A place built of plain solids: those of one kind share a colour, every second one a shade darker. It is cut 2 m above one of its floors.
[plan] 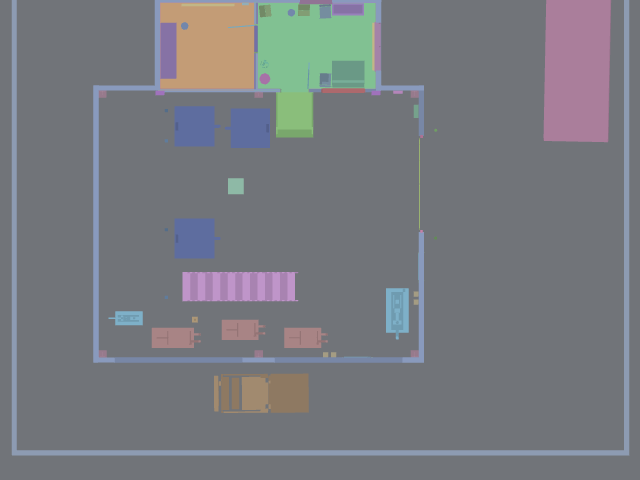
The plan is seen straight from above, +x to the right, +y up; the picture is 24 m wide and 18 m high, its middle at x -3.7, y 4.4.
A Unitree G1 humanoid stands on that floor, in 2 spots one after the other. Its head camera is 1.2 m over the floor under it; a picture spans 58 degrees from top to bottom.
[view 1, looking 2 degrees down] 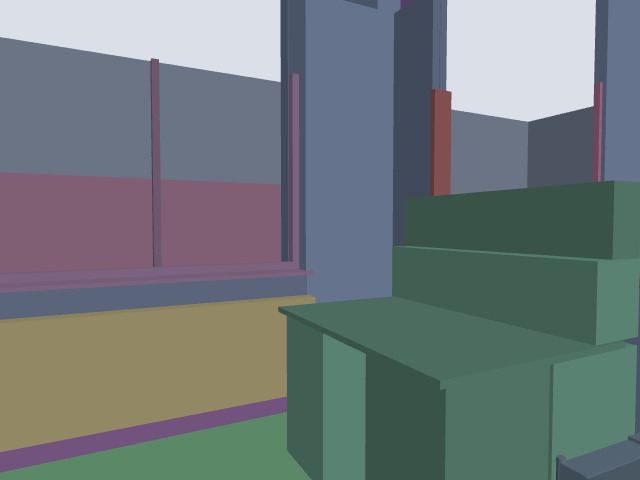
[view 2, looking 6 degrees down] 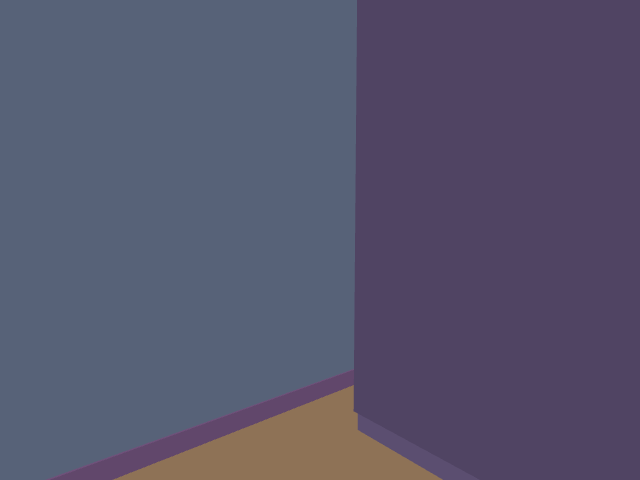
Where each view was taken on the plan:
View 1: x -4.15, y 11.95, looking -27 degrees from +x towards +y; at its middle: wall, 2.87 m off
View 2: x -7.60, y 11.95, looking -130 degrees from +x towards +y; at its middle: wall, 2.48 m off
